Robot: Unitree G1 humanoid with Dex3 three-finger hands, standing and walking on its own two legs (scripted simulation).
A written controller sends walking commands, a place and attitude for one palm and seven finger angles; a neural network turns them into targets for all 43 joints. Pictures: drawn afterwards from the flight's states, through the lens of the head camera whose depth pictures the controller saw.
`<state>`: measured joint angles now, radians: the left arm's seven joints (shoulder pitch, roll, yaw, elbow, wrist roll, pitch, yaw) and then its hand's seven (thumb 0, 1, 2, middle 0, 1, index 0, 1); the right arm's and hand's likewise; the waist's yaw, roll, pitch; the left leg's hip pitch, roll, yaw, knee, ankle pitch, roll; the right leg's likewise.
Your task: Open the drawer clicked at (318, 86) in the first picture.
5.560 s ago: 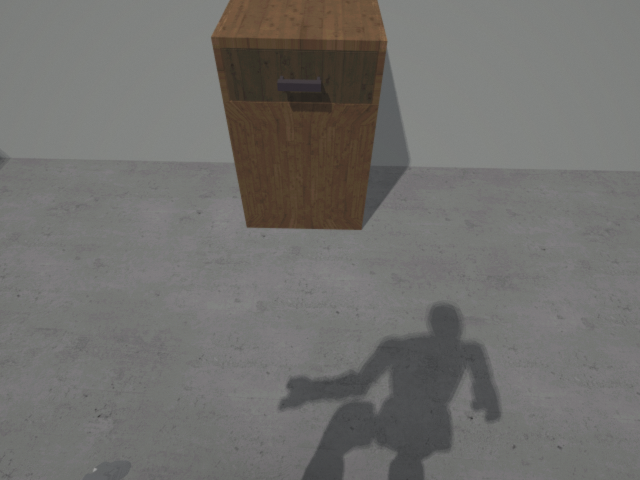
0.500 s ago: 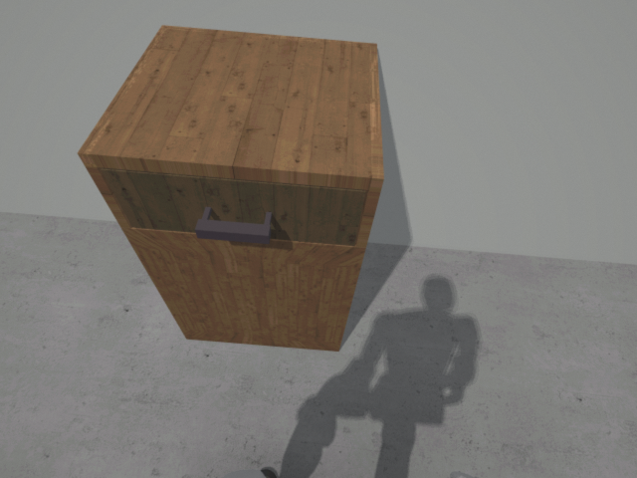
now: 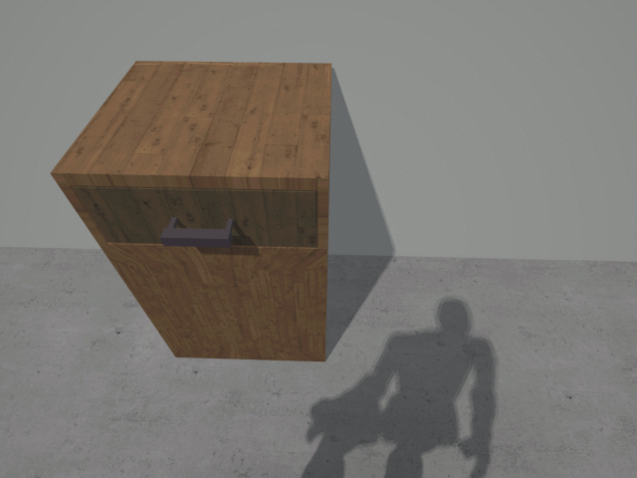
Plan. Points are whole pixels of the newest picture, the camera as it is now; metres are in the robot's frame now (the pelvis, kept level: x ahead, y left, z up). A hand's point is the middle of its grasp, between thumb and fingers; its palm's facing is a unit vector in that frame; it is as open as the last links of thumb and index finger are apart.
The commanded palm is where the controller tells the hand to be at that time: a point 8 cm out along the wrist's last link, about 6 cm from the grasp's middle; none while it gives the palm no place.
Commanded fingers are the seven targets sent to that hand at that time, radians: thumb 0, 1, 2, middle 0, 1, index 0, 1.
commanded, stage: come to a stop and stand still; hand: left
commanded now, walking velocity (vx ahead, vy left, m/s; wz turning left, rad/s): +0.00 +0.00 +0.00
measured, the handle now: (199, 229) +0.56 +0.26 -0.09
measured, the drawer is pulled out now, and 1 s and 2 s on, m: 0.00 0.00 0.00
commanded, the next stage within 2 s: look again from close up in 0.12 s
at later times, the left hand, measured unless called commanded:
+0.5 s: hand out of the picture -0.03 +0.18 -0.18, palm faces +0.03 -0.99 -0.16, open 7.3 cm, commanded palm none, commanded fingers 0.00 0.90 0.90 -0.20 -0.30 -0.20 -0.30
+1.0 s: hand out of the picture -0.06 +0.20 -0.18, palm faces +0.05 -0.99 -0.14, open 7.3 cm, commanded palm none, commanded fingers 0.00 0.90 0.90 -0.20 -0.30 -0.20 -0.30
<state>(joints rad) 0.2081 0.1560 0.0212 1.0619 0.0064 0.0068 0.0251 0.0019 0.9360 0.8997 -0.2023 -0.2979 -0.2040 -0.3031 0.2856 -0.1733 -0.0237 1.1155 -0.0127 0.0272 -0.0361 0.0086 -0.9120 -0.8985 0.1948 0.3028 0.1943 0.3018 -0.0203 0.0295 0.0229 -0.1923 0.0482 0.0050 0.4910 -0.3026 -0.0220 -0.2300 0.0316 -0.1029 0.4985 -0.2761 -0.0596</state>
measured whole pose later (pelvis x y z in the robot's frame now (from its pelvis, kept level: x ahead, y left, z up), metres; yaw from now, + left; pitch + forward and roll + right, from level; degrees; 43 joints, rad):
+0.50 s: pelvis -0.03 +0.02 +0.00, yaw +0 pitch -2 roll +0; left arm 0.32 0.13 -0.01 1.10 0.02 -0.01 0.03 0.00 0.91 0.90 -0.20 -0.30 -0.20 -0.30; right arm 0.32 -0.15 0.01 1.05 -0.02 -0.01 -0.03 0.01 -0.92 -0.90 0.20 0.30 0.20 0.30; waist 0.00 0.00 0.01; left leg -0.21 0.01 0.03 0.52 -0.29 0.01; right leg -0.23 0.00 -0.09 0.50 -0.24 -0.03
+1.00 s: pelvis -0.02 +0.04 +0.00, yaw +0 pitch -1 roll +0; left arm 0.40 0.12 0.00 1.10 0.03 -0.01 0.01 0.00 0.91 0.90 -0.20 -0.30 -0.20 -0.30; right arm 0.38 -0.13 0.01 1.09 -0.02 -0.01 -0.02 0.01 -0.91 -0.90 0.20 0.30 0.20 0.30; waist 0.01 -0.01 -0.02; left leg -0.21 -0.03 0.05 0.53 -0.31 0.05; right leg -0.26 -0.04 -0.07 0.54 -0.27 -0.01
